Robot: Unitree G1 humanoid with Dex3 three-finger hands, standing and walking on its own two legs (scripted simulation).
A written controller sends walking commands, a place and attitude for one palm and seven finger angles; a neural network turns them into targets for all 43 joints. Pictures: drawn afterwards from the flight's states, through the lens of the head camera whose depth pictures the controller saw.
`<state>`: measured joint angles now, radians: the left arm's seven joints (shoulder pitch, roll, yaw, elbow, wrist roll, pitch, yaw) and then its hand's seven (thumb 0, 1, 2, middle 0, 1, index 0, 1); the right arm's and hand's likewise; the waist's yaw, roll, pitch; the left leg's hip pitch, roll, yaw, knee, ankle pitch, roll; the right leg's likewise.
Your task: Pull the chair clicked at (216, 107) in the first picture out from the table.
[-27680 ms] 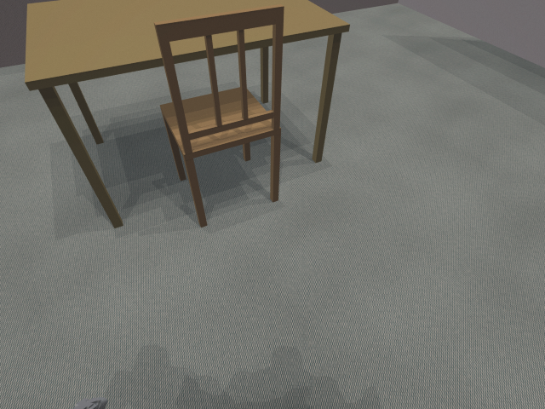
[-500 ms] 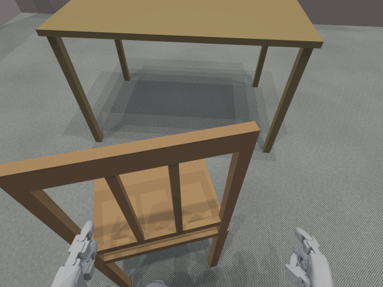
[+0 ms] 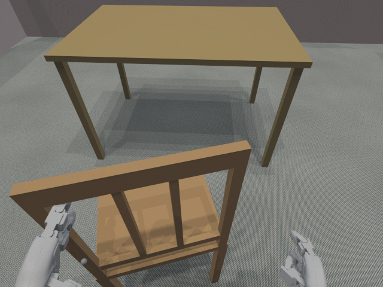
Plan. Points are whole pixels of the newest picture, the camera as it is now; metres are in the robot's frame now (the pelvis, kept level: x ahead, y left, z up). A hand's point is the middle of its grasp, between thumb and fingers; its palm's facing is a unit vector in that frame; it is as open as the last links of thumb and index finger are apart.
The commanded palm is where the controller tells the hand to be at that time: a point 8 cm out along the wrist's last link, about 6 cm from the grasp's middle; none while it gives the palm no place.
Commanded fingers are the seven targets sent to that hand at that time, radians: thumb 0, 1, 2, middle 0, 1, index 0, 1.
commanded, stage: draw the hand back to the body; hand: left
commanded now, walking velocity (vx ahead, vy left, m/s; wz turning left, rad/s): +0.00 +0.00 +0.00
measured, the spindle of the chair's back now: (132, 226) +0.27 +0.17 -0.04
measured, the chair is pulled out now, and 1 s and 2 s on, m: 0.60 0.59 0.59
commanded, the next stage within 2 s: step back with the hand held close in 0.94 s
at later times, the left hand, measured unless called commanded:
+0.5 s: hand (67, 247) +0.17 +0.22 +0.09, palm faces +0.24 -0.87 -0.43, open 9.6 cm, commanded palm +0.16 +0.29 +0.21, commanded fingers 0.00 0.83 0.87 -0.19 -0.28 -0.19 -0.28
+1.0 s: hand (67, 245) +0.17 +0.22 +0.09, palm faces +0.28 -0.84 -0.47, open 7.0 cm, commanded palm +0.16 +0.28 +0.21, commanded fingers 0.00 0.90 0.90 -0.20 -0.30 -0.20 -0.30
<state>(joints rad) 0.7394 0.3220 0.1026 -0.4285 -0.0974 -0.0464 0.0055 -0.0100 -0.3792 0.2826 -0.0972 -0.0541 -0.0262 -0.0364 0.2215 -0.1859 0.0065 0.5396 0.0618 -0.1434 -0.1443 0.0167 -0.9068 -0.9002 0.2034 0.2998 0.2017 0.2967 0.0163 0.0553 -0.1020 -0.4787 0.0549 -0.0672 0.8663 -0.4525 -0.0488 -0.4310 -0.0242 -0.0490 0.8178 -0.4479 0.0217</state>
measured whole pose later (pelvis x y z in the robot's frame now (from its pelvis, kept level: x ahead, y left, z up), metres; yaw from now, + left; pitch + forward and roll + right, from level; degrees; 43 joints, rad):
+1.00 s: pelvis +0.03 -0.03 +0.03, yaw +1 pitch -3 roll +0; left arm 0.63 0.41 0.15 -0.39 -0.10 0.24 0.15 0.02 0.90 0.90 -0.35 -0.36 -0.30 -0.33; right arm 0.18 -0.23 0.05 0.68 0.04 -0.25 -0.10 0.02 -0.91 -0.90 0.20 0.30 0.20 0.30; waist 0.06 0.06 0.04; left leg -0.15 0.06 -0.07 0.54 -0.34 -0.08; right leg -0.13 -0.02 -0.08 0.57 -0.38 -0.01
